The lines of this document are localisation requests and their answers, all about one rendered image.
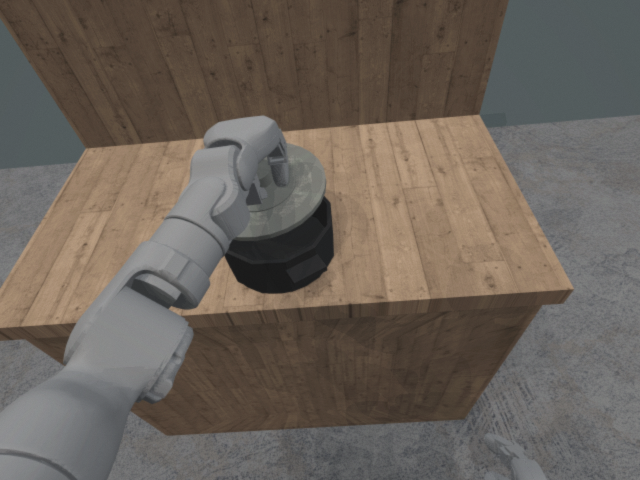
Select knob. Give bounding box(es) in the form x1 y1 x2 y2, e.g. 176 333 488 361
257 159 273 188

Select table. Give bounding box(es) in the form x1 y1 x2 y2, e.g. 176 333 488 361
0 0 574 436

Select lid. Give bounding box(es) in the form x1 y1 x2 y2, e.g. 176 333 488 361
233 143 326 241

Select pot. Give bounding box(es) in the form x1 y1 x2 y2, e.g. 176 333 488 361
224 196 334 294

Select robot left upper arm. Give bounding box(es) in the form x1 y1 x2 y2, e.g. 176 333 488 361
0 286 194 480

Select right robot hand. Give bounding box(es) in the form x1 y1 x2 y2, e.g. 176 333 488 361
484 433 547 480

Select left robot hand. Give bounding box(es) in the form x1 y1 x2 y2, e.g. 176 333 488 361
203 116 289 206

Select left robot forearm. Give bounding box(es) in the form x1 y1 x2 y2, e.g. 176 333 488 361
63 135 258 365

